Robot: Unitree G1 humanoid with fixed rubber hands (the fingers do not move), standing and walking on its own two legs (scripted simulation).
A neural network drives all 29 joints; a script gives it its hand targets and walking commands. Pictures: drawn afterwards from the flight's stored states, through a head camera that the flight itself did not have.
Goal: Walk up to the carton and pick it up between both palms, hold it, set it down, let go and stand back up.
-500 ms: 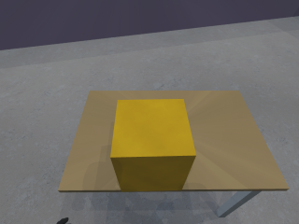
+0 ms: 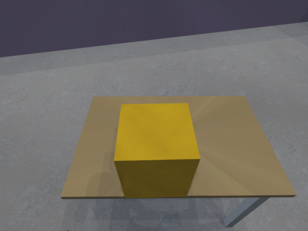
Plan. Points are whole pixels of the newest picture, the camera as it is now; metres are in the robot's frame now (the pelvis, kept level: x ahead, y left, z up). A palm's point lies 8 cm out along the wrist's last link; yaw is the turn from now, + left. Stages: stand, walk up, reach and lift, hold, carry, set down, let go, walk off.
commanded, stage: stand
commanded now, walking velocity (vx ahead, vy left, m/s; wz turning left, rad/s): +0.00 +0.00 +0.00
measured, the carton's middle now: (155, 152) +0.37 +0.00 -0.05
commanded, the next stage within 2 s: none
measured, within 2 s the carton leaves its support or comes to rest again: neither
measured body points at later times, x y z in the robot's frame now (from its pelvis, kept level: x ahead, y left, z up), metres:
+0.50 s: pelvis -0.01 +0.00 +0.00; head -0.02 +0.00 +0.45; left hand +0.09 +0.29 -0.13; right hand +0.04 -0.31 -0.13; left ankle +0.00 +0.13 -0.73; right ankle +0.05 -0.13 -0.73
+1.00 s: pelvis -0.01 +0.00 +0.00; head -0.02 +0.00 +0.45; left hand +0.08 +0.29 -0.13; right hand +0.03 -0.31 -0.13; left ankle +0.00 +0.13 -0.73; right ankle +0.05 -0.13 -0.73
